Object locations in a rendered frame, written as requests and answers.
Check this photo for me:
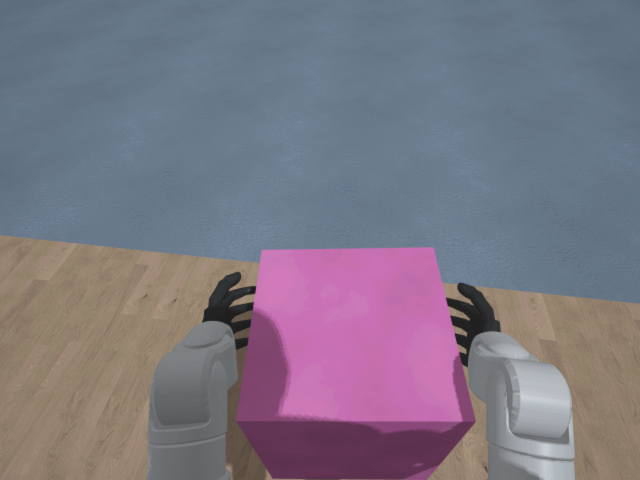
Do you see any right robot forearm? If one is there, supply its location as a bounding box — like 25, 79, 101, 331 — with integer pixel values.
468, 331, 575, 480

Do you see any carton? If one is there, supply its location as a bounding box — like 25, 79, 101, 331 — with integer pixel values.
236, 247, 476, 480

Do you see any left robot forearm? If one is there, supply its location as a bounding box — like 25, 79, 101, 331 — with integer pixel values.
146, 321, 238, 480

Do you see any left robot hand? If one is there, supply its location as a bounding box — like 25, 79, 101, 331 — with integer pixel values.
202, 272, 256, 350

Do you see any right robot hand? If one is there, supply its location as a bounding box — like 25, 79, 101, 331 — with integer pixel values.
446, 283, 501, 368

